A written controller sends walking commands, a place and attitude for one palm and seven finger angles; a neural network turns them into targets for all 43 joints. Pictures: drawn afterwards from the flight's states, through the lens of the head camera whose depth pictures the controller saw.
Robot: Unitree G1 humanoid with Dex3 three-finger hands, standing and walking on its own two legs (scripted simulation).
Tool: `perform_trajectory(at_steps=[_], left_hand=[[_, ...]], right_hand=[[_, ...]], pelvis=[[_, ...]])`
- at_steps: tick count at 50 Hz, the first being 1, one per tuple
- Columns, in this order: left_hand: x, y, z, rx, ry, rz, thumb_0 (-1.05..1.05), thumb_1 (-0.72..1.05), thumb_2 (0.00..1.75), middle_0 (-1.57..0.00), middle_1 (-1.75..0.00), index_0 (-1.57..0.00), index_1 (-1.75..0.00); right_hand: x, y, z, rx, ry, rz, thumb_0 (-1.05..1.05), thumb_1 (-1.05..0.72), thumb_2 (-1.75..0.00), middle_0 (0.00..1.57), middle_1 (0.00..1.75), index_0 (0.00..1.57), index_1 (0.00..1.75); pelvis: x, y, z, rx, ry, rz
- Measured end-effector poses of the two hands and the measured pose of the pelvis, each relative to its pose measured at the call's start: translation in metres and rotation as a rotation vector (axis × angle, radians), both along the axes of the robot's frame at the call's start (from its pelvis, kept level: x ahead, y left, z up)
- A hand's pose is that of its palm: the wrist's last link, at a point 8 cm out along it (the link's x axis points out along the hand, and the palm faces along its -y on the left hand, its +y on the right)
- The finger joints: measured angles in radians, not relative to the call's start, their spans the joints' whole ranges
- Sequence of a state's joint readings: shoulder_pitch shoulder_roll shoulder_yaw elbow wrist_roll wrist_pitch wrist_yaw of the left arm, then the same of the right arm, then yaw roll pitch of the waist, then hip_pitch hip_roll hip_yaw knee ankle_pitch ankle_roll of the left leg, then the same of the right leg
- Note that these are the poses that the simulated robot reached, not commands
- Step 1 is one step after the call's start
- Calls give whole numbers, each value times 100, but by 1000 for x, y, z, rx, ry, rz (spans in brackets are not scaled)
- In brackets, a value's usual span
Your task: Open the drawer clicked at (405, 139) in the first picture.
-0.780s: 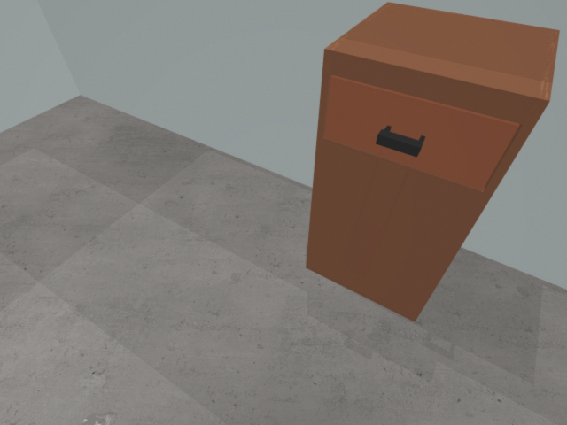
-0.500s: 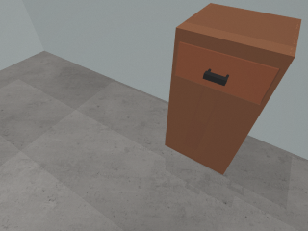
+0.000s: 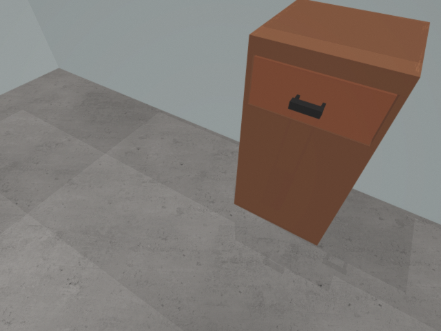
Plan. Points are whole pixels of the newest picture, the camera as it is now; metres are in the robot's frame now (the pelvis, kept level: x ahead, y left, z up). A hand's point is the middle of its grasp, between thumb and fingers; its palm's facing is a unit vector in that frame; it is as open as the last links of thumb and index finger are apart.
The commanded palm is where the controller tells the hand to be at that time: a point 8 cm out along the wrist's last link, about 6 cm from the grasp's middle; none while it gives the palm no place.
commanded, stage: stand and wait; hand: left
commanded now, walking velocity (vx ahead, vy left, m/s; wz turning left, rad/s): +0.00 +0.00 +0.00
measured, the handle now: (308, 104) +0.77 -0.24 -0.01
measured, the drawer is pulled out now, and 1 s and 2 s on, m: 0.00 0.00 0.00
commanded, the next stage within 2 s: look at it before walking up in 0.04 s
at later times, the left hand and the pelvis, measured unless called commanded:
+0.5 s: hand out of the picture +0.08 +0.25 -0.15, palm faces -0.03 -0.94 -0.33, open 7.4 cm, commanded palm none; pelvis +0.01 +0.00 +0.00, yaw +0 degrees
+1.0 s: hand out of the picture +0.08 +0.22 -0.17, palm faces -0.09 -0.95 -0.30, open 7.4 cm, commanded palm none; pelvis +0.00 +0.00 -0.01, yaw -5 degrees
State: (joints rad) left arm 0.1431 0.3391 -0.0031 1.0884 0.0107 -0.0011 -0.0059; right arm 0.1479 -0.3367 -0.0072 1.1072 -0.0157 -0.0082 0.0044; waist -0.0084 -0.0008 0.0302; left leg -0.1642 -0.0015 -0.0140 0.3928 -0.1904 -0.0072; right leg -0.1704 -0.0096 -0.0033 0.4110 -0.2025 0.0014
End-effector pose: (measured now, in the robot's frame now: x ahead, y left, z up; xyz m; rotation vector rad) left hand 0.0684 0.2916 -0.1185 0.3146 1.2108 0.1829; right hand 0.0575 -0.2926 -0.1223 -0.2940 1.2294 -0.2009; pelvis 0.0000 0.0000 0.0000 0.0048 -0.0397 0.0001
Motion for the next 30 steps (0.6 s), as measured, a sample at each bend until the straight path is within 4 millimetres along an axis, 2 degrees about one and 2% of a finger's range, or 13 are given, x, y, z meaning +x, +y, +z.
perform_trajectory(at_steps=[11,30], left_hand=[[12,-1,2,-6,-26,-9,1,90,90,-20,-30,-20,-30],[9,0,1,-4,7,4,1,90,90,-20,-30,-20,-30]], right_hand=[[14,3,3,2,-28,11,0,-90,-90,21,30,20,30],[26,2,5,-4,-27,16,0,-90,-90,21,30,20,30]], pelvis=[[2,1,1,0,2,0],[10,1,2,0,4,0]])
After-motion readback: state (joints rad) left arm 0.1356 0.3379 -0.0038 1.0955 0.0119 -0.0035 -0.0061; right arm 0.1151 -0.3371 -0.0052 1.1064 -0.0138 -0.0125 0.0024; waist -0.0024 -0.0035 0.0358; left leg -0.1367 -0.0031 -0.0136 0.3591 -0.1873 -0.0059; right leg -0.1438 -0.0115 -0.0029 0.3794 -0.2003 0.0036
